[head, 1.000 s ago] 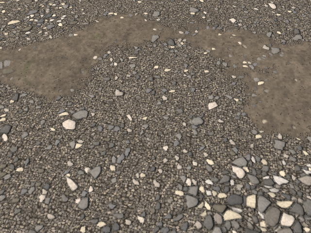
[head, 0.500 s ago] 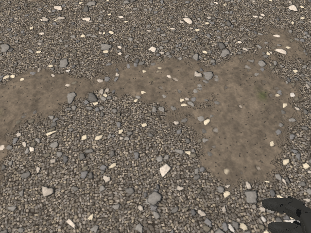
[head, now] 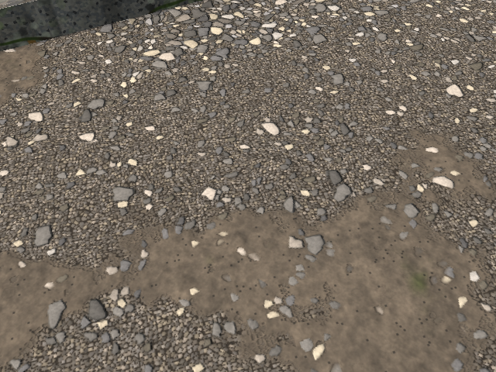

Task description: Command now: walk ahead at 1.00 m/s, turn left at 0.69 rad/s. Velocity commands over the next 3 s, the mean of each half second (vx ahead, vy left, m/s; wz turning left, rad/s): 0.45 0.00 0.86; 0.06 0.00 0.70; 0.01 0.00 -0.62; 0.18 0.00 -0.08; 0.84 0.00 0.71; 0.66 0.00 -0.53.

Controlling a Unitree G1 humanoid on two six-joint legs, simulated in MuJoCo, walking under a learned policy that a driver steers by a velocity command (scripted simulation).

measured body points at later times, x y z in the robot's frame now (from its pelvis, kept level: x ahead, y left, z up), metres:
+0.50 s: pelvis +0.34 +0.03 +0.00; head +0.39 +0.06 +0.45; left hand +0.45 +0.35 -0.07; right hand +0.58 -0.17 -0.09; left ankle +0.40 +0.08 -0.73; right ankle +0.48 -0.13 -0.65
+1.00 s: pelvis +0.47 +0.00 +0.01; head +0.50 +0.02 +0.46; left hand +0.37 +0.29 -0.09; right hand +0.79 -0.06 -0.09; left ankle +0.35 +0.09 -0.68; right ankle +0.61 -0.02 -0.73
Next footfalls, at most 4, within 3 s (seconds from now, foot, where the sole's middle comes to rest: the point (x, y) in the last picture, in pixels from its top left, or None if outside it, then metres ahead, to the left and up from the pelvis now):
0.28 left None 0.43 0.09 -0.76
0.74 right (246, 316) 0.64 0.02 -0.76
1.10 left None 0.40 0.11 -0.76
1.50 right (287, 330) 0.59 -0.09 -0.76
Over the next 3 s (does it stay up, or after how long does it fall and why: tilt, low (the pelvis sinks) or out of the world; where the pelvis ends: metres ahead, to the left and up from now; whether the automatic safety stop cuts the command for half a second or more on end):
stays up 1.07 0.58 -0.02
